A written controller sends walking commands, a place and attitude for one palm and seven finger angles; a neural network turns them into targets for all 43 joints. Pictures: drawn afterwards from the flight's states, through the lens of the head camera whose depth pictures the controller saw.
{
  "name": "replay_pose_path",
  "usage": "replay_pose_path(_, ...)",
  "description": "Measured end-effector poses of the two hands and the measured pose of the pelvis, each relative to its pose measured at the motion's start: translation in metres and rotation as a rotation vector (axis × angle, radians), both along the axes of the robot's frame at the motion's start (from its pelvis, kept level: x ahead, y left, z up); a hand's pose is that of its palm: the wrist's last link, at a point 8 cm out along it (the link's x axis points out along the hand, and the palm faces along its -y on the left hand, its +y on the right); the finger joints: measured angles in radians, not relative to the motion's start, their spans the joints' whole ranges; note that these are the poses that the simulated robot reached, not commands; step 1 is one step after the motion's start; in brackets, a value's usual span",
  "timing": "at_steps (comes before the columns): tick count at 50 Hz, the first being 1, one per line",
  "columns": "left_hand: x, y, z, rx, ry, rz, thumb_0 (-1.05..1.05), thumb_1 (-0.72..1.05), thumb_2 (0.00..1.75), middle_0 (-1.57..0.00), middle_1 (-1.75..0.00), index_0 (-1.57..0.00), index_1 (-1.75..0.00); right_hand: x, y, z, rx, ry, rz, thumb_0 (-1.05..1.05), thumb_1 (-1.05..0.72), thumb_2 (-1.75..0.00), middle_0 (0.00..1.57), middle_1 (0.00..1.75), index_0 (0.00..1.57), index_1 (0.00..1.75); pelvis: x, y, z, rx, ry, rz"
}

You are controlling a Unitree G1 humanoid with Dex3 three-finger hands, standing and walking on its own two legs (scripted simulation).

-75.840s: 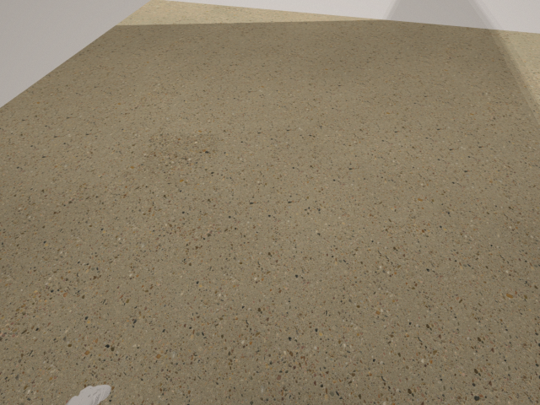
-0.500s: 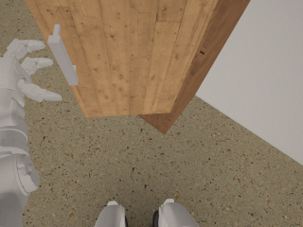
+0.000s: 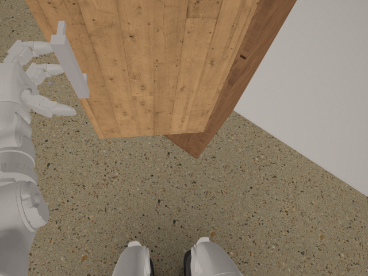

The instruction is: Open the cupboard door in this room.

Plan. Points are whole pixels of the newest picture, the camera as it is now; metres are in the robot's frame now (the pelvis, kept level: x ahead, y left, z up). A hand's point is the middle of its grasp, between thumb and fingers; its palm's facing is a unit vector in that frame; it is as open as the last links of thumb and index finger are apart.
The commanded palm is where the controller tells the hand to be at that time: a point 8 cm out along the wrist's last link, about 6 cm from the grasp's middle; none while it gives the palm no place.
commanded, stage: slide the fingers in behind the handle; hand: left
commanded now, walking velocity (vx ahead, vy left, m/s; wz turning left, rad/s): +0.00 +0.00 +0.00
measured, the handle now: (73, 63) +0.55 +0.20 +0.07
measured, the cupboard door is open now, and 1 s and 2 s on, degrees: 43 43 44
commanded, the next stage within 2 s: close the thumb around the handle in 1.30 s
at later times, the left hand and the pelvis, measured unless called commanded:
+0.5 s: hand (73, 82) +0.50 +0.20 +0.06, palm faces +0.04 -1.00 +0.00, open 14.0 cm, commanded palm +0.47 +0.24 +0.07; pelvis +0.01 +0.00 +0.00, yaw +0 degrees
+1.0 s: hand (86, 83) +0.49 +0.17 +0.07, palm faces +0.08 -1.00 -0.02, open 14.2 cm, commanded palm +0.47 +0.21 +0.07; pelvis +0.00 -0.02 +0.00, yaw +1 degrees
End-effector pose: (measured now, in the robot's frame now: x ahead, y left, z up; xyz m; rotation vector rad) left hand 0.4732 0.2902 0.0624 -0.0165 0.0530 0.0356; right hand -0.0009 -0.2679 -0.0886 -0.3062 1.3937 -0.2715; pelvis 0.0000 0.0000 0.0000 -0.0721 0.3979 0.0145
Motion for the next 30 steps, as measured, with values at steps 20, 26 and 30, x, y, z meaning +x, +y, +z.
replay_pose_path(20,0.001,-0.034,0.004,0.007,-0.009,-0.006,-0.02,-0.50,0.30,-0.30,-1.20,-0.30,-1.20,0.019,0.010,-0.006,0.058,-0.046,0.005,0.01,-0.90,-0.89,0.20,0.30,0.20,0.30,0.006,0.000,0.004,0.007,-0.015,0.001)
replay_pose_path(26,0.001,-0.042,0.002,0.023,-0.013,0.007,-0.02,-0.50,0.30,-0.30,-1.20,-0.30,-1.20,0.023,0.007,-0.008,0.064,-0.067,0.007,0.01,-0.90,-0.89,0.20,0.30,0.20,0.30,0.005,-0.003,0.003,0.013,-0.018,-0.001)
replay_pose_path(30,0.000,-0.049,0.004,0.028,-0.026,0.005,-0.02,-0.50,0.30,-0.30,-1.20,-0.30,-1.20,0.021,0.005,-0.010,0.070,-0.062,0.008,0.01,-0.90,-0.89,0.20,0.30,0.20,0.30,0.005,-0.006,0.002,0.017,-0.019,0.000)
